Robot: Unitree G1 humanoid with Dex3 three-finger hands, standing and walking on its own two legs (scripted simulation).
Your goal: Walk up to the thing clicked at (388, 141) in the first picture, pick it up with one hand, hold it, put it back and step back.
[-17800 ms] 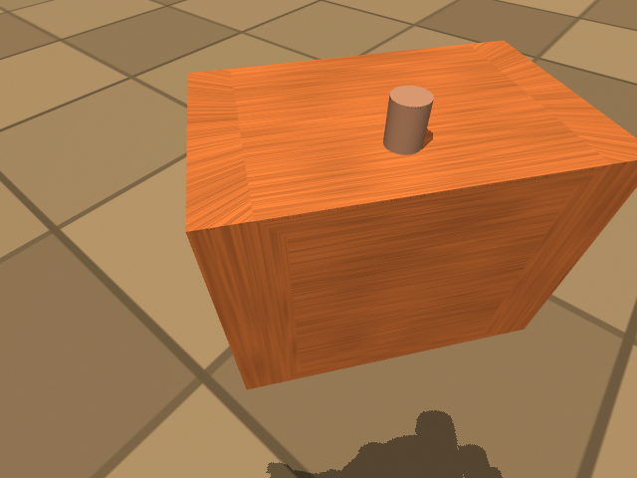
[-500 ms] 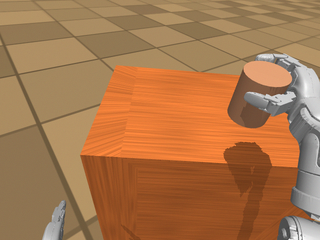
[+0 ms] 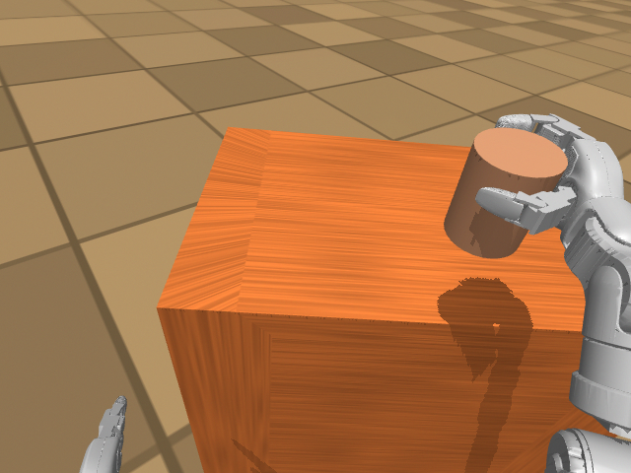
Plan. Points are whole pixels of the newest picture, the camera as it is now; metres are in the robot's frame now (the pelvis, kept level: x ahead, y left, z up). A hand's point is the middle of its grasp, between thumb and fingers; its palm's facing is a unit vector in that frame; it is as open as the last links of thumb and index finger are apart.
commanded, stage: hold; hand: right
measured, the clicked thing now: (498, 194) +0.35 -0.17 +0.25
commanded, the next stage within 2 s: crouch in 0.42 s
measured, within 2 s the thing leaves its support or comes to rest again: neither
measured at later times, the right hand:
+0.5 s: hand (520, 181) +0.33 -0.17 +0.28, palm faces +0.12 +0.99 -0.03, open 11.8 cm
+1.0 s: hand (490, 210) +0.39 -0.19 +0.21, palm faces +0.19 +0.98 -0.01, open 11.7 cm
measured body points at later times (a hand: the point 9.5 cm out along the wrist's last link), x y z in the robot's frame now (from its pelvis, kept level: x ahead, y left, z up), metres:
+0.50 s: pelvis -0.01 +0.00 +0.00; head -0.06 +0.03 +0.45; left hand +0.16 +0.26 -0.07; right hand +0.32 -0.22 +0.29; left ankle -0.02 +0.12 -0.73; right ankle +0.04 -0.15 -0.73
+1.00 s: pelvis -0.02 +0.00 +0.00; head -0.04 +0.01 +0.45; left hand +0.14 +0.25 -0.07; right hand +0.37 -0.24 +0.21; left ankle -0.02 +0.12 -0.73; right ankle +0.04 -0.15 -0.73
